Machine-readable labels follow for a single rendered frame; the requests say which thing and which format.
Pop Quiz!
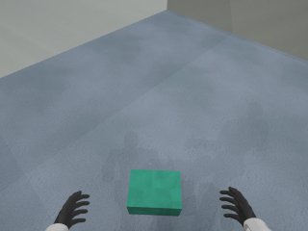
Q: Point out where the carton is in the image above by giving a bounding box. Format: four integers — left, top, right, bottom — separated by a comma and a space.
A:
126, 169, 182, 217

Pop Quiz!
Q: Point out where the right robot hand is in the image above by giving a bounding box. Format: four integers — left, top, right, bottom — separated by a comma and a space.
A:
219, 187, 257, 228

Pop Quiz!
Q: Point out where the left robot hand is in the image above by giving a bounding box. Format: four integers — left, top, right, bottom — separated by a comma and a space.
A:
53, 191, 90, 229

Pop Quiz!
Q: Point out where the right robot forearm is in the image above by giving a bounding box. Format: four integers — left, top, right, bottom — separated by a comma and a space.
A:
244, 218, 271, 231

